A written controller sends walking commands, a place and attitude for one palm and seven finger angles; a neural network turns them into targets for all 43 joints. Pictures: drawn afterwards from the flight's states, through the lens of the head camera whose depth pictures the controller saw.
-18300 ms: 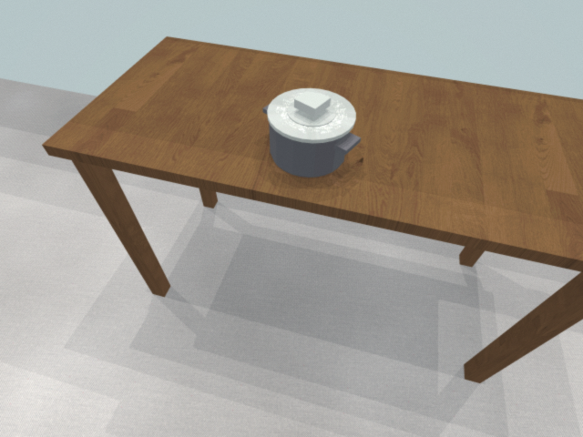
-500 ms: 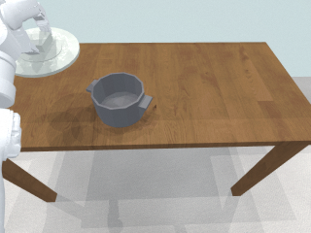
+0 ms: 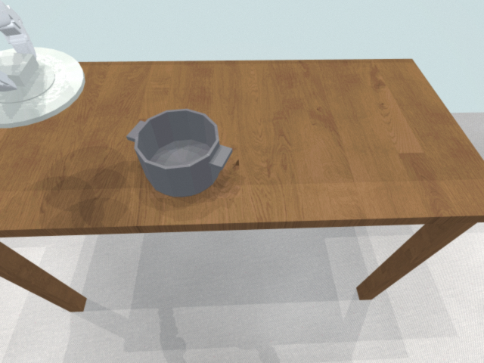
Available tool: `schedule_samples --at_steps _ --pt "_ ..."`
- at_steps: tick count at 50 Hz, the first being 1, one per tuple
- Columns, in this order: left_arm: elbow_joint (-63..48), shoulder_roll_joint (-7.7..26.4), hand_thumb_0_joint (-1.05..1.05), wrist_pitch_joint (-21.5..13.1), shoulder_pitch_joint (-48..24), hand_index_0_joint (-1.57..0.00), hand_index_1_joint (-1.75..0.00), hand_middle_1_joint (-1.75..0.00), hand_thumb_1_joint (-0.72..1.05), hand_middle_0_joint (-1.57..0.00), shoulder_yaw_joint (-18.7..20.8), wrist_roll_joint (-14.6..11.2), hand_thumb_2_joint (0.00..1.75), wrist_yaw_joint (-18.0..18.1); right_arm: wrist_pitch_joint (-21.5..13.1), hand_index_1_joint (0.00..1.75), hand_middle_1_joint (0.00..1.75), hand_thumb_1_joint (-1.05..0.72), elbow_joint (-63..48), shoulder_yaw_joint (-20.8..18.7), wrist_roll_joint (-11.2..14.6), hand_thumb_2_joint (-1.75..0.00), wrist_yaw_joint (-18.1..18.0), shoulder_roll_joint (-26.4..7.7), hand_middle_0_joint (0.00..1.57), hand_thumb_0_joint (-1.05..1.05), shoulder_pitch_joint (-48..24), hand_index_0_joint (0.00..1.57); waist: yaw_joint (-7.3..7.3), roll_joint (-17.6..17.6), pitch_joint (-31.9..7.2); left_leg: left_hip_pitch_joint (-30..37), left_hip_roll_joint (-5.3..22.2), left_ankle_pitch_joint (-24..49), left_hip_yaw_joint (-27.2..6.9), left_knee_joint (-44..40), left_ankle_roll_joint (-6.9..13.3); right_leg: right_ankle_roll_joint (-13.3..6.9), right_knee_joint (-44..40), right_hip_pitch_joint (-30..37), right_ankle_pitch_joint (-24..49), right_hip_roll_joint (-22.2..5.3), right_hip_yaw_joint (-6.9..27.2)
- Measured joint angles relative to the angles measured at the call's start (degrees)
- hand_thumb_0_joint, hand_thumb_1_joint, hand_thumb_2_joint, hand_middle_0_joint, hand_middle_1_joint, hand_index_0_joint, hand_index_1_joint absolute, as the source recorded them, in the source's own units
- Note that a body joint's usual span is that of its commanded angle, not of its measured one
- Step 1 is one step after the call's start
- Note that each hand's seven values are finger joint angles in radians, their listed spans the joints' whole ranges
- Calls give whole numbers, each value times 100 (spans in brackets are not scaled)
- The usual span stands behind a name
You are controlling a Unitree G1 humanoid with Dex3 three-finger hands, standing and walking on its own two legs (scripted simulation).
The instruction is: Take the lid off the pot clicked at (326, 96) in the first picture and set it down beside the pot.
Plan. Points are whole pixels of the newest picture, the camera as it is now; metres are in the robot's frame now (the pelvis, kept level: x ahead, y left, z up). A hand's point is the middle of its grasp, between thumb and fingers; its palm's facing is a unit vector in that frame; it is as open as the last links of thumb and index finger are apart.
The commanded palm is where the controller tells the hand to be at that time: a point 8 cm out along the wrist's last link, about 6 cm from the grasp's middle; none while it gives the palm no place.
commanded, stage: move the lid sideways beside the pot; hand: left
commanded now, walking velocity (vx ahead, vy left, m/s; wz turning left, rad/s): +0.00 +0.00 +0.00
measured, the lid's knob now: (10, 68) +0.49 +0.32 +0.23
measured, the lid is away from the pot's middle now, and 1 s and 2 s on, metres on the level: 0.21 0.22 0.22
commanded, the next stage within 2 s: lower the lid onto the table in 0.24 s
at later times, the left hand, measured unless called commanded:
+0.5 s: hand out of the picture +0.48 +0.33 +0.24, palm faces -0.30 -0.13 -0.95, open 8.6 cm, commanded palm +0.49 +0.33 +0.31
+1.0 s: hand (8, 86) +0.48 +0.33 +0.20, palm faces -0.35 -0.13 -0.93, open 8.6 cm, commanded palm +0.50 +0.33 +0.27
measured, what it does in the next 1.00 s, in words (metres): stands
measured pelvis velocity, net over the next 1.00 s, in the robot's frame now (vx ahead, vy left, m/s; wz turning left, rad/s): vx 0.01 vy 0.01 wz -0.01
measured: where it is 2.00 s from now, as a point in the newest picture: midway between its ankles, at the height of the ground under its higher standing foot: outside the picture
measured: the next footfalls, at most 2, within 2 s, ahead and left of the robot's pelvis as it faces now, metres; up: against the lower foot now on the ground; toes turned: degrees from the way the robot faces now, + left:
none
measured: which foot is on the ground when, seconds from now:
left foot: down 0.00-1.00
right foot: down 0.00-1.00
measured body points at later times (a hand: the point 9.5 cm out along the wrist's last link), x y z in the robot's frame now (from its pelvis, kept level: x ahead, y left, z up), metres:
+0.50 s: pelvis +0.01 +0.01 +0.00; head +0.08 +0.01 +0.44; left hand +0.49 +0.34 +0.29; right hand +0.06 -0.27 -0.13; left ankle +0.02 +0.09 -0.74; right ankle -0.01 -0.14 -0.74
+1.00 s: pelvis +0.01 +0.01 +0.00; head +0.08 +0.02 +0.44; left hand +0.50 +0.33 +0.26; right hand +0.04 -0.27 -0.12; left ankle +0.02 +0.09 -0.74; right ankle -0.01 -0.14 -0.74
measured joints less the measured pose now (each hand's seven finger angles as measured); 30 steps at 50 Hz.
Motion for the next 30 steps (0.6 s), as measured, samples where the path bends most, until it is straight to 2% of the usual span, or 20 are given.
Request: schedule_samples --at_steps 7,11,18,25,30 --pt "71 245 -4 -142 -21 -54 -89 -104 17 -77 111 17 87 10 16 30 30 -91 26 10 21 -90 -41 -36 20 1 31 20 -20 -20 13 -48 23 -50 -6 49 -6 -5 -20 -17 -13 23 -4" --pt "163 327 -4 -108 -95 -54 -89 -104 17 -77 -10 18 87 -23 43 30 30 -91 56 3 43 -90 -41 -51 20 1 51 20 -15 -29 38 -95 26 -77 -12 83 -1 -1 -21 -45 -22 28 -9" --pt "-99 339 -4 -204 8 -54 -89 -104 17 -77 103 15 87 -45 25 30 30 -91 96 -11 13 -90 -61 -31 20 1 100 20 -8 -43 41 -141 15 -106 -10 101 19 19 -55 -67 -26 18 -10" --pt "250 255 -4 -19 -174 -54 -89 -104 17 -77 113 7 87 -45 3 30 30 -91 64 -12 30 -90 23 -27 20 1 93 20 -76 -12 10 -174 -12 -149 11 142 46 42 -14 -104 -64 -12 8" --pt "227 139 -4 17 -101 -54 -89 -105 17 -77 95 44 87 -13 2 30 30 -91 21 -21 14 -90 55 -6 20 1 108 20 -69 20 8 -215 -29 -150 22 159 64 54 13 -150 -71 -30 18"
